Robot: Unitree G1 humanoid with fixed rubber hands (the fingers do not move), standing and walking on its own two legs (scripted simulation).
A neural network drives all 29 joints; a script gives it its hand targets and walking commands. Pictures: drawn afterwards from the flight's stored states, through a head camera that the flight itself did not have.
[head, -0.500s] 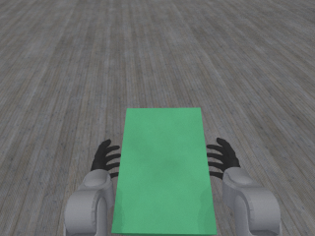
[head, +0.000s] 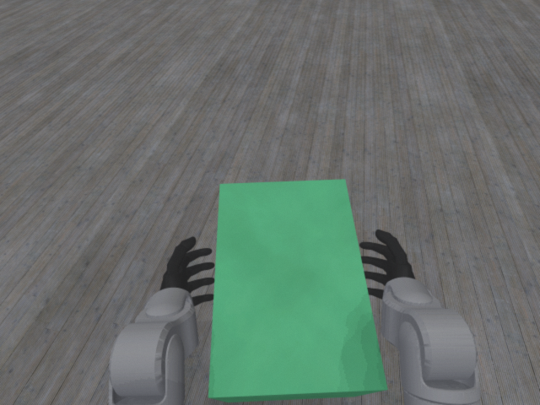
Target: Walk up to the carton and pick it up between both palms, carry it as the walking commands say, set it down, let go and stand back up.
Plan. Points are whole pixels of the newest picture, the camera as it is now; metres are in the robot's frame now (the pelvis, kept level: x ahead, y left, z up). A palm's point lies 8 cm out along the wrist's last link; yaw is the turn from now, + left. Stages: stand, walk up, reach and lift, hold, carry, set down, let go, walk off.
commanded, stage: carry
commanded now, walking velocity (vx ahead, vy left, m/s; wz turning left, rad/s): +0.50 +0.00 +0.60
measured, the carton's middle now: (286, 290) +0.31 +0.00 +0.02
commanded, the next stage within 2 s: none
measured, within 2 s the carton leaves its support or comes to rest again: neither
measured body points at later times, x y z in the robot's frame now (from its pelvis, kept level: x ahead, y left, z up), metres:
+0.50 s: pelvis +0.31 -0.02 +0.02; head +0.32 -0.03 +0.47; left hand +0.52 +0.20 +0.11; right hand +0.61 -0.07 +0.10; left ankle +0.15 +0.02 -0.65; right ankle +0.39 -0.12 -0.71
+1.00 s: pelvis +0.56 +0.13 +0.03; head +0.59 +0.16 +0.48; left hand +0.72 +0.40 +0.08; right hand +0.86 +0.16 +0.08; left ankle +0.56 +0.18 -0.71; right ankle +0.59 -0.04 -0.63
